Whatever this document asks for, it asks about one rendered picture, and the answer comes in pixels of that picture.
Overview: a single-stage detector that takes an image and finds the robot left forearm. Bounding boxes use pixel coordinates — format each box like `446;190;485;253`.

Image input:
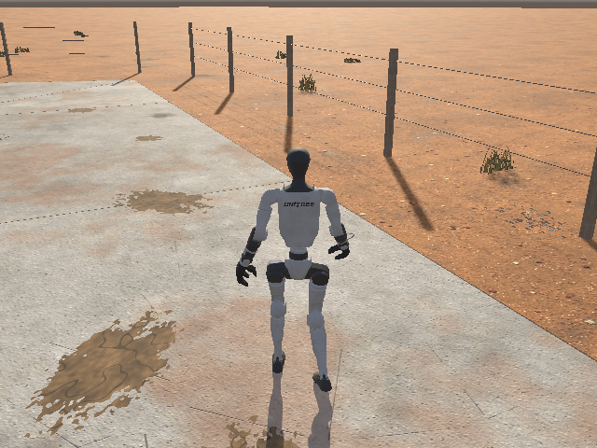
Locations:
240;226;261;267

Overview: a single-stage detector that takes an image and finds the humanoid robot head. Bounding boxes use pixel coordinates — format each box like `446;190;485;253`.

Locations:
283;147;314;192

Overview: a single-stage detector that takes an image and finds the left robot hand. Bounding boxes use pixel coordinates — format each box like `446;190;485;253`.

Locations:
236;262;257;287

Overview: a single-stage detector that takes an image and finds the robot right upper arm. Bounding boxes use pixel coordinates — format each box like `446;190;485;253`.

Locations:
318;188;344;237

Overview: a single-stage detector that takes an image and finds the robot left upper arm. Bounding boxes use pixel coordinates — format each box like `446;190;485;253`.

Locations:
253;189;280;242

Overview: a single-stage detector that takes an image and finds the robot right forearm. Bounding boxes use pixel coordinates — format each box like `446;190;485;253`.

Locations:
334;223;349;250

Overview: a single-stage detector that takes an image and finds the right robot hand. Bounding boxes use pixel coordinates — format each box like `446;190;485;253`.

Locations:
328;245;350;259

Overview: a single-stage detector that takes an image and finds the right robot thigh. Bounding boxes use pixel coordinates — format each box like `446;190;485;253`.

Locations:
307;261;329;329

